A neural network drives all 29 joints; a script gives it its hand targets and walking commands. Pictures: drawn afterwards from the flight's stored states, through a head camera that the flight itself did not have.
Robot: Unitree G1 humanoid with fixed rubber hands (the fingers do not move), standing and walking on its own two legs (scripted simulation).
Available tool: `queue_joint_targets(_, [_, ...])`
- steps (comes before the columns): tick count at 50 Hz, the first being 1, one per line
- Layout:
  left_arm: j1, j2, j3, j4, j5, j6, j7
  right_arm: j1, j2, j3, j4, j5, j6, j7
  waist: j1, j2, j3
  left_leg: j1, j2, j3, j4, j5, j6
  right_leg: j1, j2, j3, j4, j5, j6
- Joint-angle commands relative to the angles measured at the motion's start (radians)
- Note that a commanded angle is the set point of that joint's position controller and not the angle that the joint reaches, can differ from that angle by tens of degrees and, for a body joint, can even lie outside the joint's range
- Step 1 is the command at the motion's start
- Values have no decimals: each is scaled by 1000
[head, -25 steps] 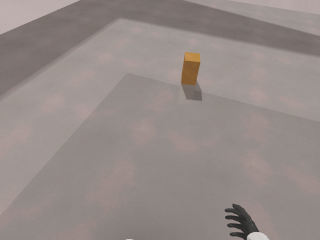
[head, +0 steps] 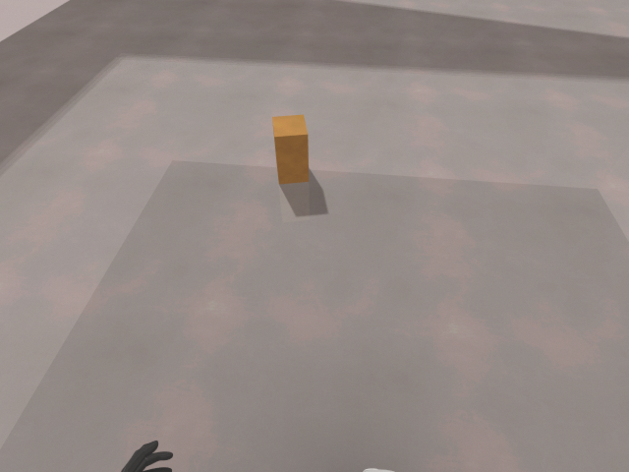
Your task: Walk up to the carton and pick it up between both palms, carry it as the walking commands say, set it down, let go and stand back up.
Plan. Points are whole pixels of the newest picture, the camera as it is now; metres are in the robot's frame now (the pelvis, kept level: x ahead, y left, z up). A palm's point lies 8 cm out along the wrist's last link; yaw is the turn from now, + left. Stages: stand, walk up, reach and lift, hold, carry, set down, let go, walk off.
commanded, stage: walk up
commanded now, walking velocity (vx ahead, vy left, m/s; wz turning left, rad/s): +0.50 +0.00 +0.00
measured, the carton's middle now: (291, 150) +1.64 -0.08 -0.63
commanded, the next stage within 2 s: none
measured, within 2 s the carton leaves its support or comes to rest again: neither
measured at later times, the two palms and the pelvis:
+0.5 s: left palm out of the picture +0.09 +0.17 -0.10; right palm (427, 297) +0.41 -0.25 -0.12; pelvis +0.24 -0.04 +0.00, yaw -2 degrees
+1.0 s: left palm (189, 213) +0.66 +0.19 -0.09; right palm (445, 308) +0.39 -0.28 -0.13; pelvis +0.48 -0.04 +0.01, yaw -1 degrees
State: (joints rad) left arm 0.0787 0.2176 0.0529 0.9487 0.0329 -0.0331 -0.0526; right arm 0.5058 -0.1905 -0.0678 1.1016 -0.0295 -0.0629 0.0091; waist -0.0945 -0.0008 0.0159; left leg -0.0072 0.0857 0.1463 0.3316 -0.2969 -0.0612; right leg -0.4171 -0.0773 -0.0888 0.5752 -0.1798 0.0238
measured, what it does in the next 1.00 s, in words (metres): walks ahead: right foot, then left foot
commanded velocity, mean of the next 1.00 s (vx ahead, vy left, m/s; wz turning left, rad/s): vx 0.50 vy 0.02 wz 0.00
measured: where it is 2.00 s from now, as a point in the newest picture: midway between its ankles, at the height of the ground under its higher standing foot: (295, 268)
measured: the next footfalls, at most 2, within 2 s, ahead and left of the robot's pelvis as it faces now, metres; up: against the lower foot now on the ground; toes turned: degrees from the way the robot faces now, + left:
right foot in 0.02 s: +0.14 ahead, -0.12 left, +0.00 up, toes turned -7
left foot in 0.60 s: +0.48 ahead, +0.08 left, +0.00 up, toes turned +6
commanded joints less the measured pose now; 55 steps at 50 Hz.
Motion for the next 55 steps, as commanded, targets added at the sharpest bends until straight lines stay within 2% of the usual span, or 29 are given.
queue_joint_targets(1, [247,124,27,16,-4,-50,25,-42,-153,-25,-84,10,3,1,137,-77,-106,-278,94,-18,331,138,127,409,-70,70,-217,-11,-49])
queue_joint_targets(2, [388,238,69,42,1,-57,38,-66,-101,4,-145,24,0,9,205,-326,-204,-521,-19,-41,614,-154,95,590,-296,438,-318,-215,-94])
queue_joint_targets(3, [441,293,80,56,-5,-54,44,-74,-90,19,-158,23,-7,10,224,-387,-241,-671,-26,-135,753,-240,96,704,-394,658,-364,-305,-158])
queue_joint_targets(5, [334,216,42,54,-7,-54,43,-201,-140,-7,-168,15,-10,16,155,-113,-63,-658,49,-195,849,-86,96,458,-318,515,-408,-265,-150])
queue_joint_targets(6, [242,167,31,26,-11,-63,41,-166,-130,-7,-151,13,-3,21,119,-93,3,-631,73,-192,817,19,85,362,-278,435,-436,-266,-133])
queue_joint_targets(8, [233,73,18,35,-26,-76,42,-98,-83,-8,-115,-11,18,35,87,-67,1,-617,53,-132,791,98,55,370,-173,200,-385,70,-77])
queue_joint_targets(9, [282,85,13,21,-26,-85,40,-80,-91,-13,-104,-1,33,30,77,-14,30,-618,51,-130,785,108,40,371,-205,240,-373,204,-55])
queue_joint_targets(11, [328,81,7,66,-24,-85,50,-221,-73,-5,-181,-8,45,41,94,-110,45,-584,46,-94,727,134,39,310,-156,139,-365,334,-90])
queue_joint_targets(13, [371,80,13,76,-23,-88,53,-273,-54,1,-194,-11,53,50,112,-176,72,-617,43,-73,687,168,29,309,-159,147,-403,241,-106])
queue_joint_targets(14, [392,58,14,56,-17,-90,51,-322,-28,11,-188,1,65,50,118,-103,112,-659,25,-58,644,197,29,325,-187,177,-422,223,-88])
queue_joint_targets(16, [412,81,17,89,-23,-83,60,-398,-55,6,-224,-6,62,59,140,-153,117,-656,29,-65,589,225,45,387,-159,156,-428,221,-93])
queue_joint_targets(17, [489,95,14,114,-19,-96,66,-430,-64,7,-216,4,64,62,159,-115,92,-727,8,-65,586,252,45,482,-208,232,-409,421,-55])
queue_joint_targets(19, [506,106,20,107,-14,-96,70,-463,-51,8,-225,-8,56,58,180,-23,106,-744,17,-55,515,233,31,489,-225,212,-416,431,-124])
queue_joint_targets(20, [554,94,15,116,-16,-94,75,-499,-45,10,-232,-1,53,57,191,-24,115,-766,-2,-37,497,205,48,569,-213,190,-382,536,-89])
queue_joint_targets(23, [507,78,13,114,-14,-92,73,-574,-34,20,-263,8,46,56,186,-85,125,-636,-3,-42,309,235,64,509,-173,114,-401,440,-116])
queue_joint_targets(25, [484,103,12,120,-22,-74,77,-543,-53,18,-272,4,37,52,175,-247,132,-526,-21,-8,262,197,65,464,-141,52,-346,479,-108])
queue_joint_targets(27, [544,118,8,151,-20,-77,83,-545,-62,15,-235,6,32,37,162,-101,127,-486,-79,40,187,163,84,515,-163,99,-266,845,-87])
queue_joint_targets(29, [513,124,21,145,-34,-58,93,-371,-94,-8,-181,-6,17,22,125,-198,-10,-270,-101,34,178,83,128,521,-128,49,-44,866,-84])
queue_joint_targets(30, [470,142,22,132,-41,-56,85,-205,-146,-38,-127,-20,-1,10,34,-80,-128,17,-72,-11,153,173,165,360,-121,50,189,840,-77])
queue_joint_targets(31, [404,105,10,88,-46,-56,79,-75,-232,-58,-98,-21,-10,-1,-37,167,-147,235,152,-292,74,217,233,28,-17,58,516,329,-47])
queue_joint_targets(32, [435,74,18,71,-47,-63,80,-26,-302,-57,-94,-7,-10,-8,-34,248,-283,360,404,-696,-26,405,291,-146,129,79,730,-315,-38])
queue_joint_targets(33, [405,97,22,108,-40,-62,90,-31,-249,-41,-93,-2,0,-7,-39,164,-288,326,378,-594,4,450,325,-169,46,134,788,-322,-39])
queue_joint_targets(35, [277,35,11,78,-24,-61,76,-125,-139,-12,-88,-4,-12,-8,11,6,-155,90,298,-418,-35,322,279,-191,-25,129,714,-242,-47])
queue_joint_targets(38, [267,5,20,55,8,-15,41,-234,-80,14,-88,13,-22,-7,98,58,16,-251,206,-247,-124,193,230,-73,-43,73,618,-127,-17])
queue_joint_targets(43, [108,28,10,-25,6,16,9,-239,-127,-14,-91,-5,-33,-3,108,148,155,-377,154,-191,-232,-25,171,-25,-57,57,242,5,11])
queue_joint_targets(49, [-55,45,9,-67,4,1,5,-82,-158,-15,-70,-4,-22,-7,49,56,100,-177,169,-222,-205,28,203,-59,6,16,124,21,9])
queue_joint_targets(52, [-85,56,2,-86,-15,-7,2,-73,-167,-18,-69,-7,-6,-10,28,168,136,-169,167,-175,-161,-6,197,4,-7,-2,24,-70,7])
queue_joint_targets(54, [-27,36,7,-85,-10,-19,12,-53,-160,-19,-74,0,0,-5,63,121,131,-209,144,-126,-72,136,174,144,38,-71,-94,-45,-1])
queue_joint_targets(55, [47,84,15,-67,-9,-29,21,-42,-168,-14,-79,5,4,-1,95,10,51,-233,123,-120,60,205,161,274,15,-52,-164,-6,-15])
